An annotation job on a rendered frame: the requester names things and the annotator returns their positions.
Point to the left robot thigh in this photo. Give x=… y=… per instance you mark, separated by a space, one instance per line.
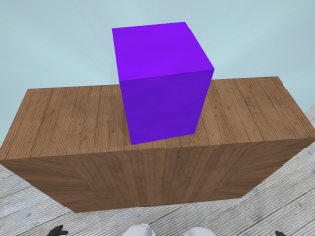
x=139 y=230

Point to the pedestal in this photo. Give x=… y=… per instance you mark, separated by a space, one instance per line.
x=73 y=144

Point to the carton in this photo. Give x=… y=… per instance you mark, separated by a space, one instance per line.
x=164 y=76

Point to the left robot hand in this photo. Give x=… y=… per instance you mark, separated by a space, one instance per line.
x=57 y=231

